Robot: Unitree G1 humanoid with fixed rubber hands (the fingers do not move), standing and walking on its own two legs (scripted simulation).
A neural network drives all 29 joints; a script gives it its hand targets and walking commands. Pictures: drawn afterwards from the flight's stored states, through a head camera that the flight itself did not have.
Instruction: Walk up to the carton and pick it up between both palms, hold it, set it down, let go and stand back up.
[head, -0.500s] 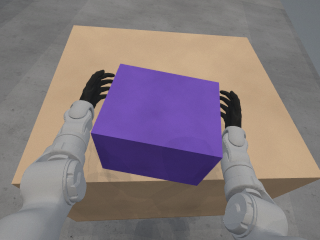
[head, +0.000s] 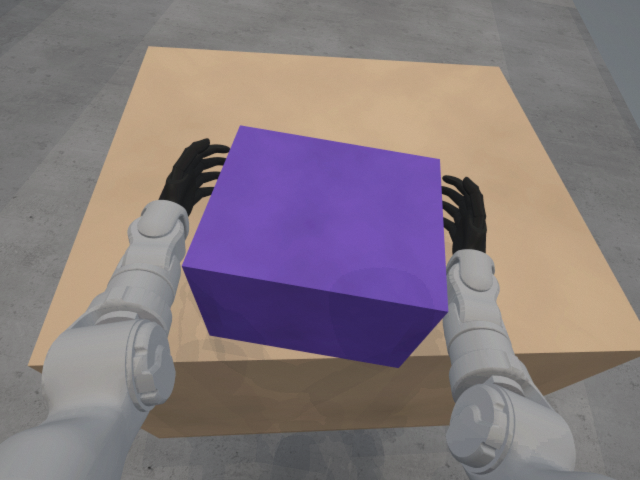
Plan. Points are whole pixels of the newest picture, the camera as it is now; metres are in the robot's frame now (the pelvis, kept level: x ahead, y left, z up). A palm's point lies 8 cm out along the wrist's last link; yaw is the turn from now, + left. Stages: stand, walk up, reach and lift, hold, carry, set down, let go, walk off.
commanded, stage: set down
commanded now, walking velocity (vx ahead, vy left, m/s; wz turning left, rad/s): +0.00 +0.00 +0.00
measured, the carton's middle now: (321, 249) +0.41 -0.02 +0.01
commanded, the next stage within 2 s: none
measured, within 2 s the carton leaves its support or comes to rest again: neither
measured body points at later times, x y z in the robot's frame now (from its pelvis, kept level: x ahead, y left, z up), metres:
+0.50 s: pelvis -0.01 +0.00 -0.03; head +0.08 +0.03 +0.41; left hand +0.48 +0.17 +0.04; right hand +0.41 -0.22 +0.03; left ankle -0.02 +0.08 -0.74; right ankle -0.01 -0.12 -0.74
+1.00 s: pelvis -0.05 -0.01 -0.04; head +0.02 +0.02 +0.41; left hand +0.47 +0.20 +0.12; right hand +0.40 -0.25 +0.10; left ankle -0.02 +0.08 -0.74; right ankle -0.01 -0.12 -0.74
